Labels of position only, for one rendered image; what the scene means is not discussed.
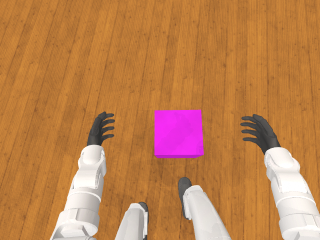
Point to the robot left hand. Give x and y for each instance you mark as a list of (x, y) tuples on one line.
[(96, 136)]

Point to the carton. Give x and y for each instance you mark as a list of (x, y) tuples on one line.
[(178, 134)]

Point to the left robot thigh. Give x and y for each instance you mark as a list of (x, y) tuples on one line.
[(134, 225)]

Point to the robot left foot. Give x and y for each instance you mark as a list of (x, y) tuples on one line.
[(145, 207)]

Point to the left robot forearm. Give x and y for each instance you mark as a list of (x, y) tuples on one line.
[(80, 216)]

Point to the right robot forearm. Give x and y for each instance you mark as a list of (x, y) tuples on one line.
[(299, 216)]

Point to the robot right hand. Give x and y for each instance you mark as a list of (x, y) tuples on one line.
[(266, 138)]

